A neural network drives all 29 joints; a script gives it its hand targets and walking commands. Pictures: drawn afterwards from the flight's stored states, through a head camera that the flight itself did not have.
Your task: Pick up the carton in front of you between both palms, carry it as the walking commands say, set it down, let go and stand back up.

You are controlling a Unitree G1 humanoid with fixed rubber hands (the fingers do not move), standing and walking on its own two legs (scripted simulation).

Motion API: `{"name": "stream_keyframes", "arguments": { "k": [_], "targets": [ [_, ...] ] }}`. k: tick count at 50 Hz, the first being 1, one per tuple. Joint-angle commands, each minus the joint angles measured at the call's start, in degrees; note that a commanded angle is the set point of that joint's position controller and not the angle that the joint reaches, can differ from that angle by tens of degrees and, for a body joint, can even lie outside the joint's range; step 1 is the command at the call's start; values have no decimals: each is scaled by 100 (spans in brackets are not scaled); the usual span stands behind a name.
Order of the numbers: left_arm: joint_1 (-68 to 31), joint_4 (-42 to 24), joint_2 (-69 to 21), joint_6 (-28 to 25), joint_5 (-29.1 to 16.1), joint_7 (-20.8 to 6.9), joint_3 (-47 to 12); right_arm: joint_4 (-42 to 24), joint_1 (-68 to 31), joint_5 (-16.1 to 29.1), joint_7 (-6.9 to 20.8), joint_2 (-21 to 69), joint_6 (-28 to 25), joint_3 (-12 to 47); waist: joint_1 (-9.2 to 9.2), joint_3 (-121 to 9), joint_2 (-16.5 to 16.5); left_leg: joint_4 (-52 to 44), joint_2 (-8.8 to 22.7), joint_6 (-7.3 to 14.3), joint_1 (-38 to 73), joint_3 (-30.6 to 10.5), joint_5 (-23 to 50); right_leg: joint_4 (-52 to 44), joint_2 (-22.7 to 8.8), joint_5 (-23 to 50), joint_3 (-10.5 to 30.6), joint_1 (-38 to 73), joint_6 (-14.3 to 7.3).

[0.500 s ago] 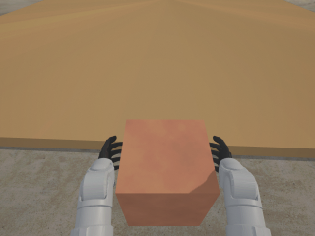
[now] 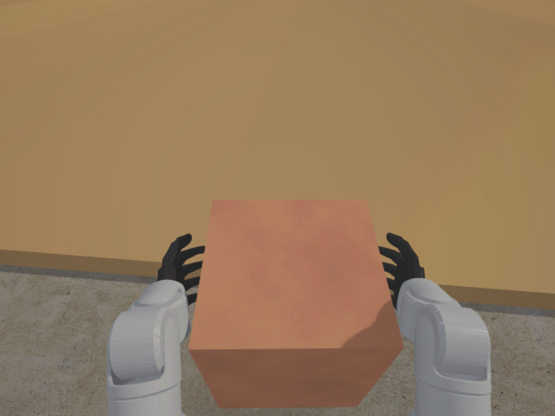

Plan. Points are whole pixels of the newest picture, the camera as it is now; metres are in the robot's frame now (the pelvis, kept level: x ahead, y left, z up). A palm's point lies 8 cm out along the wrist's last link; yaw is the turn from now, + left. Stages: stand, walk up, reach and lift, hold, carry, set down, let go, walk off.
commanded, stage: carry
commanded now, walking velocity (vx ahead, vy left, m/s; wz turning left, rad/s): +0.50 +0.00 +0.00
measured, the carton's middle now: (289, 309) +0.28 +0.01 +0.03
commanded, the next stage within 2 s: none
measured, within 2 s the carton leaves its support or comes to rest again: neither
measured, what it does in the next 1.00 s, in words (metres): walks ahead: left foot, then right foot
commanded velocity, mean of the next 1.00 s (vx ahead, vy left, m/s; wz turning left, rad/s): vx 0.50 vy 0.00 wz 0.00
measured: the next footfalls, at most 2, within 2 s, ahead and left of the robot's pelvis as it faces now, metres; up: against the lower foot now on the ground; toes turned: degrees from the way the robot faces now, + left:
left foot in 0.02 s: +0.14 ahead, +0.10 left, +0.00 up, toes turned +11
right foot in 0.44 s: +0.46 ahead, -0.09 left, +0.00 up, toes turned -11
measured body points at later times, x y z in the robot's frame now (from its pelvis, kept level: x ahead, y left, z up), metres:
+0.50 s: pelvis +0.32 -0.02 -0.02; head +0.33 -0.03 +0.43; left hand +0.66 +0.13 +0.15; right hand +0.66 -0.17 +0.14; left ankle +0.12 +0.09 -0.69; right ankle +0.43 -0.09 -0.73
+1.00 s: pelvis +0.64 +0.00 -0.01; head +0.71 +0.00 +0.44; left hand +1.06 +0.14 +0.14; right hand +1.04 -0.16 +0.14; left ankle +0.66 +0.08 -0.73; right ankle +0.49 -0.10 -0.60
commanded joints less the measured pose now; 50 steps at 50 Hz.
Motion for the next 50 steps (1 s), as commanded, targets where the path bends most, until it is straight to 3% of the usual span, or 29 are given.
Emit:
{"name": "stream_keyframes", "arguments": {
  "k": [1, 2, 3, 4, 6, 8, 11, 15, 19, 21, 22, 23, 24, 25, 26, 27, 28, 31, 36, 41, 43, 44, 45, 46, 47, 48, 49, 50],
  "targets": [
    [-2703, -297, -4572, 116, -2378, -1483, -4015, -36, -2330, 1990, 1302, 4701, 78, 3829, -258, -1369, 103, -311, 136, 195, 3296, -131, -91, 1463, -429, 1803, -293, -1622, -278],
    [-2872, -375, -4486, 189, -2410, -1510, -4018, 81, -2295, 1857, 1281, 4566, 88, 3711, -368, -1531, 1468, -1433, 1711, 712, 3779, -2934, -1494, 3222, 175, 651, -395, -2727, 8],
    [-3134, -386, -4529, 241, -2524, -1530, -4061, 83, -2496, 1840, 1266, 4615, 91, 3701, -354, -1384, 1972, -1836, 2369, 1315, 4171, -4317, -1301, 4220, 460, -572, 188, -3831, -66],
    [-3298, -395, -4631, 227, -2584, -1559, -4063, -142, -2708, 1963, 1258, 4738, 108, 3752, -319, -1299, 1316, -1697, 2394, 1355, 4019, -4065, -705, 4779, 39, -521, 661, -4177, -246],
    [-3478, -499, -4822, 188, -2656, -1578, -4020, -466, -3198, 2107, 1262, 5014, 99, 3884, -294, -1223, 386, -1614, 2065, 1092, 3456, -3033, 48, 4680, -327, 74, 862, -4082, -386],
    [-3424, -598, -4890, 159, -2580, -1520, -3996, -687, -3410, 2256, 1276, 5137, 91, 4003, -274, -1228, 442, -1769, 1740, 782, 3128, -2077, 549, 3959, -335, 584, 728, -3693, -348],
    [-3130, -702, -4796, 165, -2348, -1362, -3931, -879, -3274, 2382, 1309, 4925, 162, 4032, -280, -1170, 754, -1775, 1426, 737, 3315, -1316, 1397, 3005, -132, 1028, 411, -3644, -259],
    [-3401, -804, -4234, 318, -2174, -1176, -3826, -935, -3620, 2474, 1321, 4265, 346, 3981, -297, -858, 941, -1571, 1055, 685, 3306, -587, 2227, 1471, 150, 1574, -42, -3282, -278],
    [-4426, -511, -3692, 561, -2265, -1111, -3715, -551, -4429, 2426, 1228, 3629, 554, 3759, -401, -572, 1161, -1233, 1018, 604, 2991, -315, 2607, 855, 324, 2169, -276, -2487, -591],
    [-4857, -158, -3497, 673, -2338, -1086, -3500, -284, -5016, 2485, 1169, 3474, 688, 3641, -143, -913, 1032, -109, 848, 424, 2790, 70, 3222, 549, 663, 1970, -561, -1317, -672],
    [-5069, 43, -3395, 725, -2375, -1081, -3342, -114, -5289, 2515, 1130, 3413, 753, 3562, 78, -1307, 733, 955, 613, 280, 2242, 218, 2826, 611, 703, 1487, -544, -169, -654],
    [-5320, 237, -3306, 779, -2411, -1077, -3177, 69, -5648, 2534, 1099, 3365, 810, 3450, 270, -1731, -74, 2441, 419, 155, 1305, 119, 1182, 368, -448, 421, 1062, 784, -715],
    [-5737, 476, -3156, 797, -2420, -1084, -3010, 135, -6035, 2635, 1051, 3610, 879, 3402, 161, -1951, -1631, 3929, -423, -44, -618, -322, -1361, -555, -1821, -655, 3884, 1823, -1541],
    [-5910, 628, -3439, 840, -2611, -1085, -3018, 321, -6295, 2645, 1018, 3632, 921, 3268, 205, -1822, -1449, 4709, -261, 121, -1197, -1029, -1586, -922, -1824, -476, 4181, 1676, -1722],
    [-6201, 652, -3701, 839, -2722, -1103, -3025, 417, -6610, 2717, 1006, 3856, 940, 3246, 177, -1804, -1189, 4986, -44, 276, -1375, -1156, -1334, -699, -1624, 378, 3608, 1538, -1651],
    [-6515, 689, -3992, 837, -2832, -1133, -3085, 553, -6814, 2741, 1003, 4081, 927, 3189, 152, -1848, -485, 4888, 122, 340, -1444, -1212, -982, -497, -1501, 1151, 3035, 1376, -1528],
    [-6890, 720, -4284, 820, -2938, -1165, -3114, 723, -6977, 2718, 1002, 4299, 906, 3129, 134, -1818, -113, 4608, 260, 339, -1370, -1255, -689, -448, -1375, 1697, 2532, 1082, -1407],
    [-7696, 827, -4799, 736, -3133, -1225, -3110, 1050, -7440, 2611, 960, 4724, 796, 3008, 77, -2057, -235, 4031, 271, 273, -1229, -1093, -536, -422, -1185, 2514, 1773, 957, -1380],
    [-8364, 1362, -4897, 644, -3180, -1222, -2909, 1581, -8014, 2452, 795, 4793, 629, 2831, 195, -1897, -347, 2695, 144, 206, -1827, -776, -203, -230, -917, 3449, 1162, 1424, -1501],
    [-8521, 2006, -4867, 605, -3025, -1185, -2578, 2117, -8338, 2360, 737, 4736, 613, 2552, 290, -1822, -667, 1148, -297, 330, -1113, -299, 630, 407, -567, 4666, 456, 1497, -1341],
    [-8564, 2200, -4897, 616, -2938, -1165, -2448, 2341, -8382, 2316, 771, 4746, 631, 2415, 147, -2033, -719, 635, -607, 510, -332, -59, 656, 1224, -518, 6152, 230, 1434, -1176],
    [-8623, 2273, -4936, 618, -2914, -1155, -2394, 2455, -8333, 2297, 802, 4786, 638, 2333, -234, -2245, -628, -122, -680, 542, 830, 51, 1291, 2023, -393, 6306, -39, 988, -935],
    [-8801, 2321, -5016, 620, -2878, -1155, -2363, 2518, -8384, 2246, 834, 4763, 623, 2279, -472, -2493, 49, -503, -388, 688, 2595, -119, 2327, 3179, -111, 5321, -55, -154, -629],
    [-8821, 2387, -5046, 631, -2819, -1158, -2378, 2676, -8265, 2275, 882, 4902, 621, 2198, -772, -2675, 646, -248, 538, 834, 4381, -1277, 3656, 3936, 99, 2675, 252, -1822, -517],
    [-8647, 2653, -5176, 664, -2813, -1154, -2348, 2876, -8082, 2239, 906, 4852, 610, 2096, -693, -3060, 1922, 440, 1834, 1726, 6249, -3086, 6885, 5666, 872, -705, 568, -3915, -311],
    [-8363, 2776, -5172, 641, -2670, -1130, -2195, 2906, -7964, 2278, 934, 4966, 576, 2092, -857, -3375, 2020, 234, 1962, 2134, 6479, -3523, 6122, 6616, 816, -833, 914, -4660, -388],
    [-8546, 2551, -5268, 602, -2594, -1100, -2186, 2604, -8186, 2381, 968, 5211, 507, 2168, -957, -3110, 1534, -15, 1886, 2113, 6273, -3584, 4830, 7078, 700, -505, 1055, -5197, -491],
    [-8686, 2351, -5339, 571, -2530, -1058, -2185, 2143, -8536, 2526, 989, 5418, 470, 2306, -913, -2773, 838, -189, 1749, 1841, 5893, -3352, 3841, 7082, 560, -315, 1067, -5489, -554]
  ]
}}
